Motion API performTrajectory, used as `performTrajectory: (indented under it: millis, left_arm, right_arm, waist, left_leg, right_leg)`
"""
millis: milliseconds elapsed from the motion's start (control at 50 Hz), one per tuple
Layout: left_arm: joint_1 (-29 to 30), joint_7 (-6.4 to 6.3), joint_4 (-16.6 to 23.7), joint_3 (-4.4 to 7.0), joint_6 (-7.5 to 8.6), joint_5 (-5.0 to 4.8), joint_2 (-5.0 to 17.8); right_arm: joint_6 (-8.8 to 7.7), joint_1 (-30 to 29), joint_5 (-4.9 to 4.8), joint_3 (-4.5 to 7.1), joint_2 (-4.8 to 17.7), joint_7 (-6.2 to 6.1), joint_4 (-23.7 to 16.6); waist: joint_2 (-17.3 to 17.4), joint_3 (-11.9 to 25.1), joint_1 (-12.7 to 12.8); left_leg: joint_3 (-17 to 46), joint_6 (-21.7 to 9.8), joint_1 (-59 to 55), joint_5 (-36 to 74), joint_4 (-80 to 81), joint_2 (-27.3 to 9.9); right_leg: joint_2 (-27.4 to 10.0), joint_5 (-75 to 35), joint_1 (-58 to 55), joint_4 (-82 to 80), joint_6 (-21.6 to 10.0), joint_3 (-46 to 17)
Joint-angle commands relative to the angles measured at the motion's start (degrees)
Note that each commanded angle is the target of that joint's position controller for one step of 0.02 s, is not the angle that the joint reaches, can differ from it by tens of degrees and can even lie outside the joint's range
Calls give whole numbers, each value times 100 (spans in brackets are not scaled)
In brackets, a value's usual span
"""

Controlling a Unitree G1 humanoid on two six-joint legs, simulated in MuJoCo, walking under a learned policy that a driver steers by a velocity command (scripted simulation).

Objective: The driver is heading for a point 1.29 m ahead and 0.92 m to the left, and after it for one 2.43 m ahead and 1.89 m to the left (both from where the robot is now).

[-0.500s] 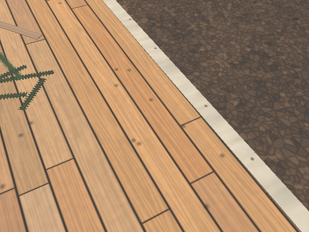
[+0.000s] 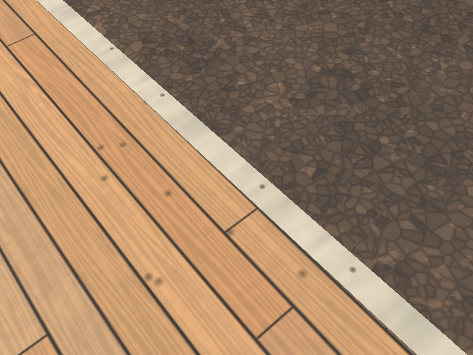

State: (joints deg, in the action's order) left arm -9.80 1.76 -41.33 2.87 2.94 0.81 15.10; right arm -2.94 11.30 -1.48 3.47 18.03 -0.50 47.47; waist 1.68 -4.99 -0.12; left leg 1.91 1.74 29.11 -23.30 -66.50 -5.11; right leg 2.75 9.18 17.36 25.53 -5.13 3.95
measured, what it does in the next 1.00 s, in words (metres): walks ahead, turning left: left foot, then right foot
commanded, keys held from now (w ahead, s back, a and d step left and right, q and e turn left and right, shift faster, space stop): q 1.00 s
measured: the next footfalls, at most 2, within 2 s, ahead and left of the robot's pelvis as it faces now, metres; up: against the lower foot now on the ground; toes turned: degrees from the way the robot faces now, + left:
left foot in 0.34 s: +0.18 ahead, +0.15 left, +0.00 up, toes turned +12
right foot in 0.78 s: +0.24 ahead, -0.08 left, +0.00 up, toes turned +31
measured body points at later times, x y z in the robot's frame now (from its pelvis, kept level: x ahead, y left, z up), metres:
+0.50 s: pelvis +0.11 +0.04 +0.00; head +0.16 +0.08 +0.45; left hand +0.21 +0.35 -0.12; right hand +0.31 -0.21 -0.09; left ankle +0.14 +0.14 -0.74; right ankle +0.10 -0.10 -0.66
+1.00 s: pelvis +0.14 +0.00 +0.01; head +0.18 +0.00 +0.45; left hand +0.09 +0.31 -0.09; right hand +0.42 -0.17 -0.11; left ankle +0.06 +0.12 -0.66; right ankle +0.20 -0.10 -0.74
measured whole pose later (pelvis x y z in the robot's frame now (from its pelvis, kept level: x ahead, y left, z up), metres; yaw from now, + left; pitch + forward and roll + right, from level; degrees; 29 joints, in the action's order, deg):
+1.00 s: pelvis +0.14 +0.00 +0.01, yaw +34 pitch +1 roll +1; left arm -9.0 -2.7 -45.0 3.4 -0.4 0.8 14.8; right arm 3.9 10.7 -1.3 6.2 20.2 -1.5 39.2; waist 2.7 -3.0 0.8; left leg 4.5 5.2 29.9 -21.9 -61.8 1.6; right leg -1.8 12.8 12.5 24.0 -0.8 2.6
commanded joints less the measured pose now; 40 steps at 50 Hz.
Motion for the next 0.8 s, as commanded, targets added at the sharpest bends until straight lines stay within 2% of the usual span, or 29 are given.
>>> performTrajectory:
  millis: [20,60,100,180,260,300,320,340,360,380,400,420,440,460,500,540,600,660,700,740,760,780,800]
  left_arm:
    - [189,-70,172,166,197,99,641]
    - [336,-166,73,164,173,84,655]
    - [332,-267,-7,189,88,66,752]
    - [181,-357,-208,236,-121,13,877]
    - [239,-392,-261,286,-319,-103,949]
    - [332,-440,-248,305,-384,-187,970]
    - [313,-469,-268,306,-402,-219,945]
    - [87,-469,-279,297,-372,-142,876]
    - [154,-409,-13,190,-305,121,546]
    - [390,-333,49,156,-249,99,548]
    - [535,-274,19,215,-235,-77,754]
    - [629,-289,3,223,-245,-145,724]
    - [655,-343,-47,243,-278,-101,733]
    - [667,-391,-50,277,-313,-65,799]
    - [539,-396,-88,240,-343,-90,630]
    - [491,-413,-127,222,-339,-116,578]
    - [529,-410,-145,212,-346,-110,571]
    - [539,-363,-136,234,-309,-127,633]
    - [474,-310,-135,253,-241,-138,680]
    - [167,-249,-220,281,-161,-140,691]
    - [-52,-232,-296,318,-138,-125,762]
    - [-223,-257,-304,411,-150,-30,1146]
    - [-54,-289,-288,504,-214,108,1651]
  right_arm:
    - [158,818,38,124,343,-88,27]
    - [172,585,78,99,265,-104,-66]
    - [163,258,81,80,243,-57,-200]
    - [223,-145,74,100,278,55,-492]
    - [308,-257,84,159,311,186,-724]
    - [297,-91,58,187,291,248,-765]
    - [263,196,67,240,376,245,-723]
    - [233,588,105,394,821,166,-682]
    - [232,797,192,565,1544,40,-741]
    - [211,868,280,451,1241,50,-820]
    - [168,558,229,393,1034,82,-919]
    - [146,223,135,369,870,56,-964]
    - [175,-18,38,332,737,29,-998]
    - [214,-165,9,309,680,-23,-1028]
    - [298,-184,89,344,773,-77,-1072]
    - [333,-136,105,392,882,-127,-1095]
    - [396,-235,88,420,953,-178,-1142]
    - [453,-354,109,409,928,-167,-1186]
    - [483,-410,100,398,913,-155,-1212]
    - [530,-565,49,373,879,-173,-1261]
    - [557,-559,21,347,813,-191,-1276]
    - [567,-382,48,278,575,-196,-1298]
    - [521,-213,23,256,420,-175,-1462]
  waist:
    - [-511,967,-259]
    - [-647,868,-239]
    - [-702,827,-85]
    - [-611,734,124]
    - [-654,585,119]
    - [-648,641,-20]
    - [-531,797,-192]
    - [92,1134,-297]
    - [1556,1456,-154]
    - [1326,2260,-353]
    - [671,2012,-353]
    - [307,1621,-214]
    - [26,1305,-117]
    - [139,1200,-16]
    - [438,1198,57]
    - [486,1292,27]
    - [582,1308,-32]
    - [757,1186,-78]
    - [839,1138,-79]
    - [845,1127,109]
    - [750,1117,212]
    - [31,1172,131]
    - [-1694,908,-182]
  left_leg:
    - [218,135,-334,682,402,-58]
    - [177,188,-235,1246,1160,-65]
    - [33,205,-185,1704,1737,-67]
    - [-111,138,26,1636,2325,-60]
    - [-318,-81,125,834,2628,53]
    - [-510,-277,-211,931,3199,227]
    - [-572,-441,-821,1609,3817,400]
    - [87,-750,-1818,3640,4198,167]
    - [2053,-1764,-3207,6615,4008,-1212]
    - [3026,-2598,-3679,6186,4282,-1750]
    - [2531,-2397,-3447,5641,4350,-1548]
    - [2061,-2042,-3133,4966,4342,-1198]
    - [1795,-1778,-2773,4415,4436,-979]
    - [1649,-1643,-2448,4017,4537,-801]
    - [1556,-1591,-2184,3944,4617,-585]
    - [1578,-1589,-2157,3853,4603,-546]
    - [1735,-1507,-1849,3006,4650,-456]
    - [2061,-1422,-1622,2178,4697,-376]
    - [2340,-1367,-1653,2045,4622,-360]
    - [2447,-1195,-1566,2076,4386,-215]
    - [2359,-993,-1346,1827,4182,-18]
    - [1915,-674,-720,783,3365,397]
    - [739,-330,461,-957,2256,1418]
  right_leg:
    - [-1566,-3980,-477,-1075,-898,-559]
    - [-1452,-3837,-584,-1145,-766,-148]
    - [-1426,-3555,-800,-1176,-699,81]
    - [-1741,-3107,-1341,-1070,-757,73]
    - [-2023,-2936,-1635,-541,-684,-16]
    - [-1990,-3250,-1685,23,-474,63]
    - [-1759,-3399,-1526,622,-216,275]
    - [-1257,-2659,-970,1700,214,516]
    - [-308,1147,901,3498,755,638]
    - [179,3135,1593,4614,830,-520]
    - [-111,2970,1814,4895,759,-915]
    - [-263,2550,1977,4704,725,-925]
    - [-369,2201,2005,4271,763,-883]
    - [-421,1922,1759,3885,804,-873]
    - [-249,1662,1375,3320,926,-764]
    - [-175,1521,1180,2765,1017,-777]
    - [-126,1194,814,2176,1064,-826]
    - [-71,1117,545,1682,1008,-866]
    - [-42,1113,395,1241,926,-880]
    - [-17,648,-96,286,782,-783]
    - [-148,150,-566,-354,671,-777]
    - [-1116,60,-1161,-741,334,-1602]
    - [-2272,-827,-1249,-1021,-564,-3077]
